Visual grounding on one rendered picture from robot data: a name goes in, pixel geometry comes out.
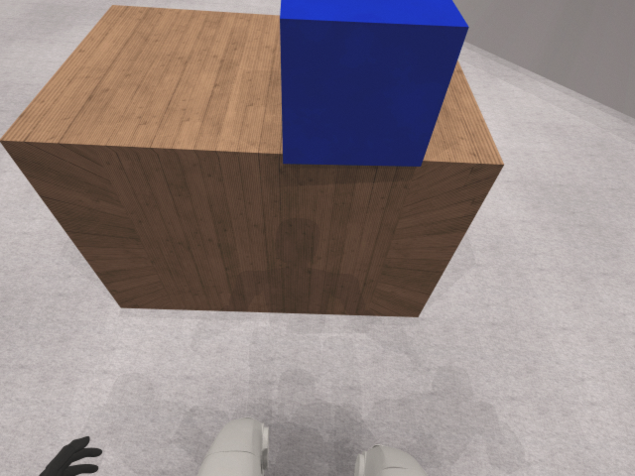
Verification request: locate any carton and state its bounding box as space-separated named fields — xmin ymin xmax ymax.
xmin=280 ymin=0 xmax=469 ymax=167

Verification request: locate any robot thigh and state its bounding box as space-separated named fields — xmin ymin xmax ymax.
xmin=197 ymin=418 xmax=269 ymax=476
xmin=354 ymin=446 xmax=428 ymax=476

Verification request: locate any robot right thigh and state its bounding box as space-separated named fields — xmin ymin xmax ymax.
xmin=354 ymin=446 xmax=428 ymax=476

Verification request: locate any left robot hand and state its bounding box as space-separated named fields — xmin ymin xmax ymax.
xmin=39 ymin=436 xmax=102 ymax=476

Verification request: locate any robot left thigh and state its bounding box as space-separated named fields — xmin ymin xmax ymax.
xmin=197 ymin=418 xmax=269 ymax=476

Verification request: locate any pedestal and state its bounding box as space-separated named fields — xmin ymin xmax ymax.
xmin=0 ymin=5 xmax=504 ymax=317

